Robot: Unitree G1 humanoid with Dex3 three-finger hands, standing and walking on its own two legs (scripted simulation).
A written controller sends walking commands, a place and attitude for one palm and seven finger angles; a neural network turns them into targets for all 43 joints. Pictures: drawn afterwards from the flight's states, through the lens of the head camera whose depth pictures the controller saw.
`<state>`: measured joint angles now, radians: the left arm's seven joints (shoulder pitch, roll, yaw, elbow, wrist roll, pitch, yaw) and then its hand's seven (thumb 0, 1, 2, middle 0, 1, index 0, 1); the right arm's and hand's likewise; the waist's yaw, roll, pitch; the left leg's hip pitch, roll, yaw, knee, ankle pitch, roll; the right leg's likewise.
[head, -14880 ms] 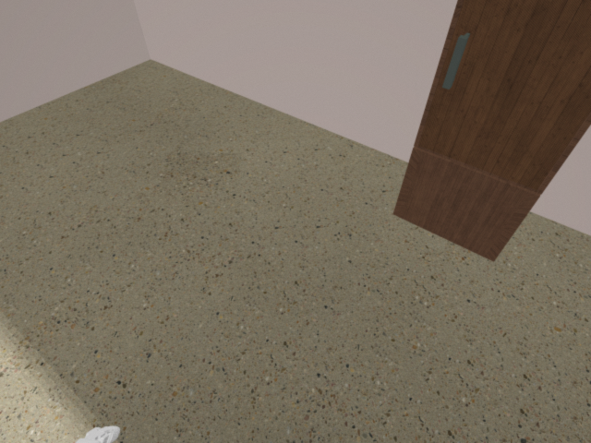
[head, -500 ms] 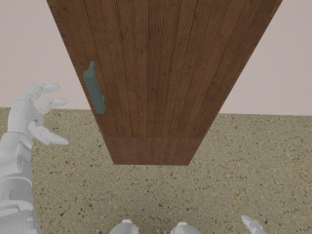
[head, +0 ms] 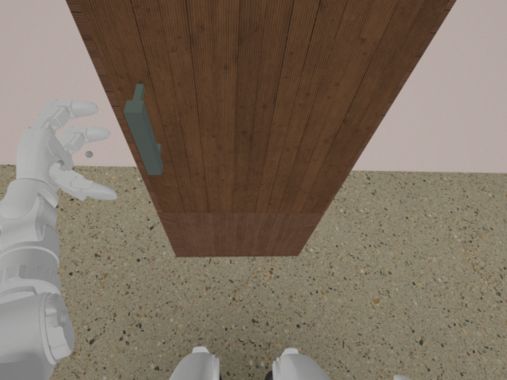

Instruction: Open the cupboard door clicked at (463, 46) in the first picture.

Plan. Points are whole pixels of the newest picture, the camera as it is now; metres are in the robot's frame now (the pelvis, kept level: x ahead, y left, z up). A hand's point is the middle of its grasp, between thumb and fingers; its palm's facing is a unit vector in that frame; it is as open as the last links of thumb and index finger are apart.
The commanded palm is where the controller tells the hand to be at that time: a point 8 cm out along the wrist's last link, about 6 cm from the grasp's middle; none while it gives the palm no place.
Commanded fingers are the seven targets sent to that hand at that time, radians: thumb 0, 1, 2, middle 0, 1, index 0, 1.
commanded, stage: move the hooked fingers beside the handle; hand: left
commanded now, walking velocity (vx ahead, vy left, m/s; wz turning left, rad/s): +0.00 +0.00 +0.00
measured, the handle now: (148, 132) +0.49 +0.17 +0.06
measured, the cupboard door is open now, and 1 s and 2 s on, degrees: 0 0 0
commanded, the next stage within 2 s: slide the fingers in behind the handle in 0.96 s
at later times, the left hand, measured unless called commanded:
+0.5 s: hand (91, 148) +0.45 +0.25 +0.07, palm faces +0.02 -1.00 +0.00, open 14.0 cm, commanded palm +0.42 +0.29 +0.07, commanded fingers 0.00 -0.50 0.30 -0.30 -1.20 -0.30 -1.20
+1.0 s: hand (95, 149) +0.45 +0.24 +0.07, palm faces +0.01 -1.00 +0.00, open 14.0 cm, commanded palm +0.42 +0.29 +0.07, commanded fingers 0.00 -0.50 0.30 -0.30 -1.20 -0.30 -1.20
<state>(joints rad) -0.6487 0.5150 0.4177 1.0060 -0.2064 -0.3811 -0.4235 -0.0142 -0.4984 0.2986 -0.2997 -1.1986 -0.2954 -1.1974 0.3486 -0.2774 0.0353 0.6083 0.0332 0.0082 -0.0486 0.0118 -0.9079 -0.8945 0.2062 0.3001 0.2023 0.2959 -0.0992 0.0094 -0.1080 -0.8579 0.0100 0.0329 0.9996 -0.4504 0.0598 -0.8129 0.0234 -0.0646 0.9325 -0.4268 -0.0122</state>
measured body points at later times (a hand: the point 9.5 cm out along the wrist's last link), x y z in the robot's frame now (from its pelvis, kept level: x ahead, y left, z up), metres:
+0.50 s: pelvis +0.01 +0.00 +0.00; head +0.12 +0.03 +0.44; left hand +0.44 +0.30 +0.07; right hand +0.04 -0.27 -0.10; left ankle +0.01 +0.08 -0.68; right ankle +0.01 -0.12 -0.68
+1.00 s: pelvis +0.00 +0.00 +0.00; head +0.11 +0.03 +0.43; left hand +0.44 +0.30 +0.07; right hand +0.06 -0.27 -0.11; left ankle +0.01 +0.08 -0.68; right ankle +0.01 -0.12 -0.68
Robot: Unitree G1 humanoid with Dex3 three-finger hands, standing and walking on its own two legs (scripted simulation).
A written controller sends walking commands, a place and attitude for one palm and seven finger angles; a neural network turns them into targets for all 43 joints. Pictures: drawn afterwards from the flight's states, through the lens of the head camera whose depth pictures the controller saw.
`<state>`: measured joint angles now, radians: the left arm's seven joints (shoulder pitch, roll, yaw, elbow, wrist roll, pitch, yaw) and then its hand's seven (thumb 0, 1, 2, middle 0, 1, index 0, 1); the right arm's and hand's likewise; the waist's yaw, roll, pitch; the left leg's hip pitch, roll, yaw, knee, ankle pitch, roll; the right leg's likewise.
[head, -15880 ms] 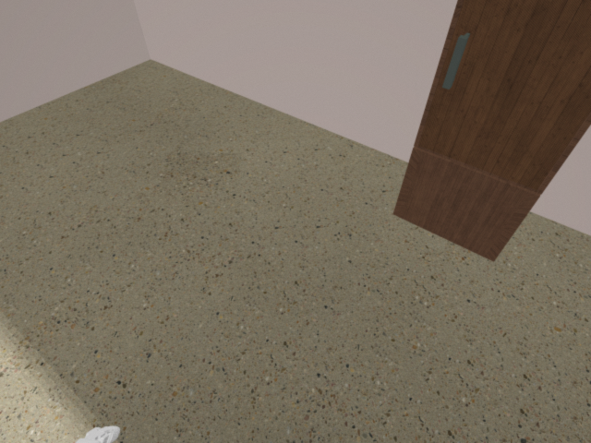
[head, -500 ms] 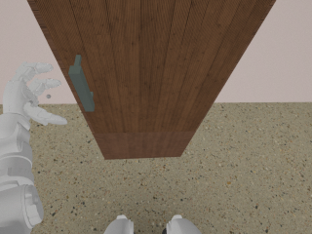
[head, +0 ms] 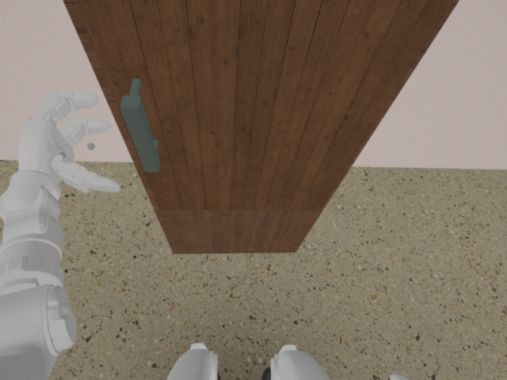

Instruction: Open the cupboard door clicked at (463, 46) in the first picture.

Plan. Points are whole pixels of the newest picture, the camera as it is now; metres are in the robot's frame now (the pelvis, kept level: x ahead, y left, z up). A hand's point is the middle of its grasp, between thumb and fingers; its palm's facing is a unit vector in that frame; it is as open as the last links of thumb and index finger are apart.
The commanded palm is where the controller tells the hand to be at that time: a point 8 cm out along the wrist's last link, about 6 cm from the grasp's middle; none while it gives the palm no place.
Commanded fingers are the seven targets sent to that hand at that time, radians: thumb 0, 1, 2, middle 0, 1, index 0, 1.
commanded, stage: slide the fingers in behind the handle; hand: left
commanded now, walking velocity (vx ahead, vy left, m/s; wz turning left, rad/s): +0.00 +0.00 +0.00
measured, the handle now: (145, 128) +0.49 +0.17 +0.07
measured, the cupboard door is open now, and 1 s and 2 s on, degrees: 0 0 0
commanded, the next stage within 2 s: move the hooked fingers beside the handle in 1.64 s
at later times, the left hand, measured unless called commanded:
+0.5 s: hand (109, 145) +0.45 +0.22 +0.07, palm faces +0.02 -1.00 +0.01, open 14.0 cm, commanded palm +0.42 +0.26 +0.07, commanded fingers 0.00 -0.50 0.30 -0.30 -1.20 -0.30 -1.20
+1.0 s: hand (115, 149) +0.44 +0.21 +0.07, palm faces +0.08 -1.00 +0.00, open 14.4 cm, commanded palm +0.42 +0.22 +0.07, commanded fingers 0.00 -0.50 0.30 -0.30 -1.20 -0.30 -1.20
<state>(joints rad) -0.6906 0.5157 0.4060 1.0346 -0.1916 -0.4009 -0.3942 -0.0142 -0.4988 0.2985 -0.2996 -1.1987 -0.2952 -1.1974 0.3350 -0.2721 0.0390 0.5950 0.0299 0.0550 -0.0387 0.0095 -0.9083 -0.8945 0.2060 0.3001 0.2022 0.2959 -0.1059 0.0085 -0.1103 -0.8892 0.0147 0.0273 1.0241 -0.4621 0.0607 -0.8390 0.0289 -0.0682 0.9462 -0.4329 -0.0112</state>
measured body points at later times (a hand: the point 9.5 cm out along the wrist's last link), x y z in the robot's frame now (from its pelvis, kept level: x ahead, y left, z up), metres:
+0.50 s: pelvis +0.00 +0.00 +0.00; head +0.10 +0.02 +0.44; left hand +0.44 +0.27 +0.07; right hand +0.06 -0.27 -0.10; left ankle +0.01 +0.08 -0.67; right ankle +0.01 -0.12 -0.67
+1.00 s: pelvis +0.01 +0.00 +0.00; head +0.10 +0.02 +0.44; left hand +0.43 +0.26 +0.07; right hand +0.08 -0.27 -0.11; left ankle +0.01 +0.08 -0.67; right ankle +0.01 -0.12 -0.67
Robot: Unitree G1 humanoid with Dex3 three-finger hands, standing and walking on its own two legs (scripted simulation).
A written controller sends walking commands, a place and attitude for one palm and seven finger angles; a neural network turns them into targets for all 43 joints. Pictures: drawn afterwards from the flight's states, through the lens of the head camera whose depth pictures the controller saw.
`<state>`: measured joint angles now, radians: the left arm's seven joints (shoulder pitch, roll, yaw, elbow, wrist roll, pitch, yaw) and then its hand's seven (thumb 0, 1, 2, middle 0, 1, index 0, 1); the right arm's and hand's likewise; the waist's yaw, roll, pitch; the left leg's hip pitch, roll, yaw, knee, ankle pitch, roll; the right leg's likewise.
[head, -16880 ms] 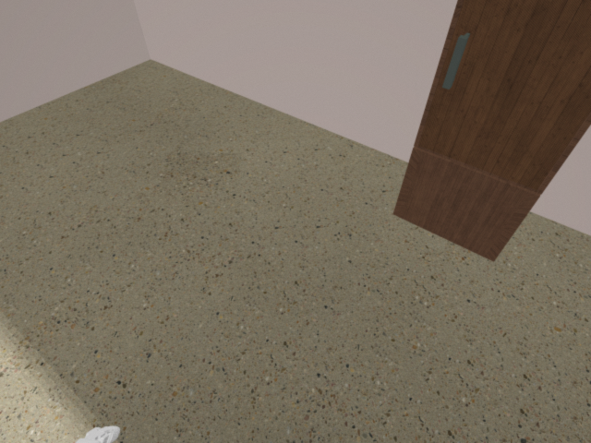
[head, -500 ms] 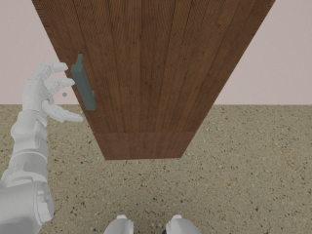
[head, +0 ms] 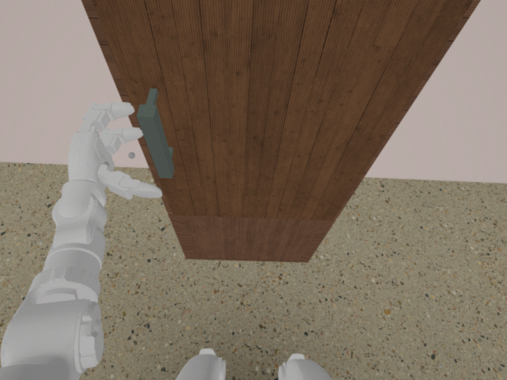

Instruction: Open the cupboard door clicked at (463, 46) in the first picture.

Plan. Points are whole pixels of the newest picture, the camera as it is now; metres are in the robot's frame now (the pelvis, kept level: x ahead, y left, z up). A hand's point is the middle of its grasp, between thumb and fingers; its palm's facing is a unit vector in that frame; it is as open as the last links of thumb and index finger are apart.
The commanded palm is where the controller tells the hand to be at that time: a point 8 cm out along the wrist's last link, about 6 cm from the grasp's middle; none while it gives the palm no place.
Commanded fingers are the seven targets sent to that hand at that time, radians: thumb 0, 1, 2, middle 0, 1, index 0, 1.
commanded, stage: slide the fingers in behind the handle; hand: left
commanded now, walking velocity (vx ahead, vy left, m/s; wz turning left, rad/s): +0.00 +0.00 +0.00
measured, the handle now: (160, 136) +0.48 +0.16 +0.06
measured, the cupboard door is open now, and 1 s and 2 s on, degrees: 0 0 0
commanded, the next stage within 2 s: move the hooked fingers beside the handle in 0.64 s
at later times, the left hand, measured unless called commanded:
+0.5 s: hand (136, 158) +0.44 +0.19 +0.06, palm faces +0.10 -1.00 +0.00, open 14.9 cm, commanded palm +0.42 +0.19 +0.07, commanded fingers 0.00 -0.50 0.30 -0.30 -1.20 -0.30 -1.20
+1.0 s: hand (138, 160) +0.43 +0.19 +0.06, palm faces +0.09 -1.00 -0.01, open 15.2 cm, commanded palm +0.41 +0.20 +0.07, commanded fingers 0.00 -0.50 0.30 -0.30 -1.20 -0.30 -1.20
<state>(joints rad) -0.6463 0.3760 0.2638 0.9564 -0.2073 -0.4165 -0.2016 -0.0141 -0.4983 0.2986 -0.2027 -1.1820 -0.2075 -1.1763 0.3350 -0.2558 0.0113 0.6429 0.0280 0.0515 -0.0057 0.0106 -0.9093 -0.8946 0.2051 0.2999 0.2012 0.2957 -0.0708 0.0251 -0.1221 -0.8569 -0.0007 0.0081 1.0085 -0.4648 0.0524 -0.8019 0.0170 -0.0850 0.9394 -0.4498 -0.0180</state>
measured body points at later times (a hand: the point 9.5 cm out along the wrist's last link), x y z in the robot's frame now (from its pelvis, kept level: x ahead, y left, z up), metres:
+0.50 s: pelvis +0.00 +0.00 +0.00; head +0.09 +0.02 +0.44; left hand +0.43 +0.24 +0.07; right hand +0.08 -0.25 -0.12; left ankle +0.01 +0.08 -0.68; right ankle +0.00 -0.12 -0.68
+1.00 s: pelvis +0.00 +0.00 +0.00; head +0.09 +0.02 +0.44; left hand +0.42 +0.24 +0.07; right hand +0.08 -0.25 -0.12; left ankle +0.01 +0.08 -0.68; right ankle +0.00 -0.12 -0.68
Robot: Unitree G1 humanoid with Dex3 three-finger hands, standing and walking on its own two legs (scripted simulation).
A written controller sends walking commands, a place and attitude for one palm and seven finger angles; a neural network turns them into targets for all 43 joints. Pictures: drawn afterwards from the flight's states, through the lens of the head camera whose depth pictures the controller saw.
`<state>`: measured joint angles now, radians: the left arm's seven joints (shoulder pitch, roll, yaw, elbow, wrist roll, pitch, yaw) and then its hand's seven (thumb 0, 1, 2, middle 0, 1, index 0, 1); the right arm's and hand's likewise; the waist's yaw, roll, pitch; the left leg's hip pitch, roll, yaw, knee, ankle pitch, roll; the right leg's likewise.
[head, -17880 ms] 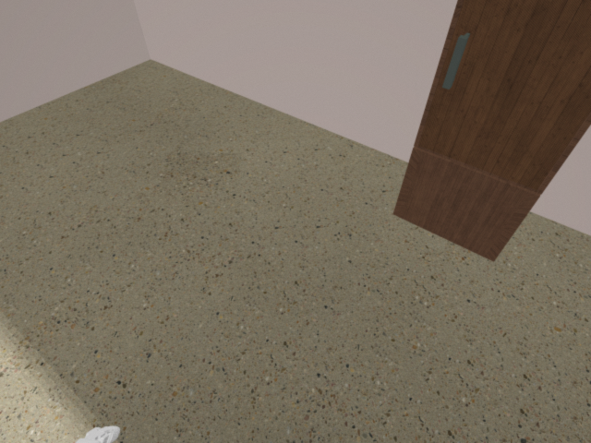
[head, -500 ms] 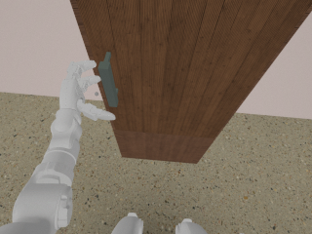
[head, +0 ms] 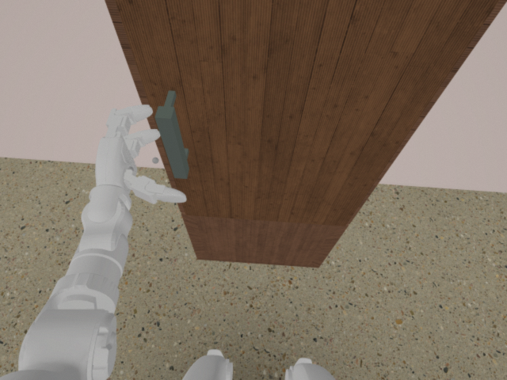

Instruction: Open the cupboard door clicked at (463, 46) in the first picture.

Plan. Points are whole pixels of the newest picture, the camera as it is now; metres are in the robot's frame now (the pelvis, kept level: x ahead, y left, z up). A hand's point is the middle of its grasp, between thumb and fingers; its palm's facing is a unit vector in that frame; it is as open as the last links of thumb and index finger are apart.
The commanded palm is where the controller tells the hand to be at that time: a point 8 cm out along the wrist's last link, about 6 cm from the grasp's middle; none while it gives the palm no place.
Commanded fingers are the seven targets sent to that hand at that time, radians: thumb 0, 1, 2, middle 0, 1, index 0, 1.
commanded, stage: move the hooked fingers beside the handle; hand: left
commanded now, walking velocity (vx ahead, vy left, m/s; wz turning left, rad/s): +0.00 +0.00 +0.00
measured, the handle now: (176, 137) +0.49 +0.15 +0.06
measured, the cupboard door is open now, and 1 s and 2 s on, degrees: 0 0 0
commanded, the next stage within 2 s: none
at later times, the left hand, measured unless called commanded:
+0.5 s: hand (148, 156) +0.44 +0.19 +0.06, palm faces +0.01 -1.00 -0.01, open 14.5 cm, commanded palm +0.42 +0.22 +0.06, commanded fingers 0.00 -0.50 0.30 -0.30 -1.20 -0.30 -1.20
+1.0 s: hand (139, 158) +0.44 +0.20 +0.07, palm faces -0.02 -1.00 -0.01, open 14.0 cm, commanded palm +0.41 +0.25 +0.06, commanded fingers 0.00 -0.50 0.30 -0.30 -1.20 -0.30 -1.20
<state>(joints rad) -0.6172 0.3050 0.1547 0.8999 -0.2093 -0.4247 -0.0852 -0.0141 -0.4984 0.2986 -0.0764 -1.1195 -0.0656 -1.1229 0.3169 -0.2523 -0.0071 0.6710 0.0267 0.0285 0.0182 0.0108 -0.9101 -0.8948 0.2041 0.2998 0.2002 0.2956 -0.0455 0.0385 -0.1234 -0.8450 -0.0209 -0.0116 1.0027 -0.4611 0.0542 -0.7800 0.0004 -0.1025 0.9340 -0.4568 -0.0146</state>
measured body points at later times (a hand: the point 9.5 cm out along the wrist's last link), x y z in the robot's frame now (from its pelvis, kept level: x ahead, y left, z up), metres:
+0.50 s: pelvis +0.00 -0.01 +0.00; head +0.10 +0.01 +0.44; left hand +0.44 +0.24 +0.07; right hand +0.06 -0.27 -0.12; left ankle +0.01 +0.08 -0.68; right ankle -0.01 -0.12 -0.68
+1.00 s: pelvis +0.00 +0.00 +0.00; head +0.09 +0.01 +0.44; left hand +0.43 +0.25 +0.07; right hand +0.05 -0.27 -0.11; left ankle +0.01 +0.08 -0.68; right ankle -0.01 -0.12 -0.68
